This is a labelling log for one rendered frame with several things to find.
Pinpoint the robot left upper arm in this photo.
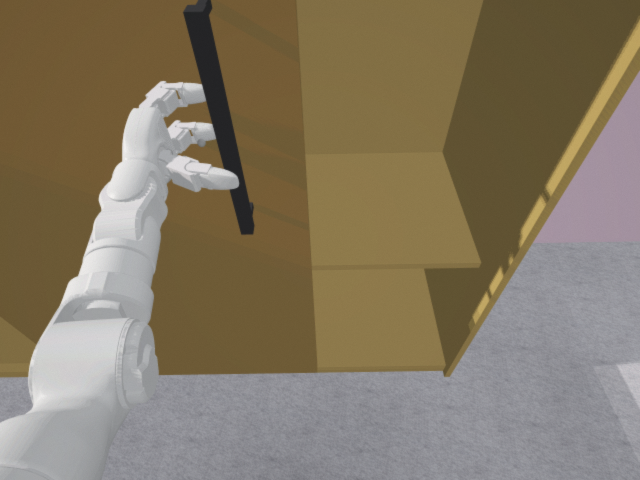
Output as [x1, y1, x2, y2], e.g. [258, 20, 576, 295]
[0, 318, 159, 480]

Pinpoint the left robot forearm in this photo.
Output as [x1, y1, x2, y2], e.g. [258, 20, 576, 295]
[28, 159, 168, 404]

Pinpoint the wardrobe door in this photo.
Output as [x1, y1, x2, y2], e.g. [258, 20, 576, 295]
[0, 0, 317, 375]
[0, 317, 36, 364]

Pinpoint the handle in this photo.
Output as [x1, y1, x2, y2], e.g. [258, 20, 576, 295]
[183, 0, 254, 235]

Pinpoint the robot left hand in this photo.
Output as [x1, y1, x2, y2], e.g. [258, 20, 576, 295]
[122, 81, 239, 192]

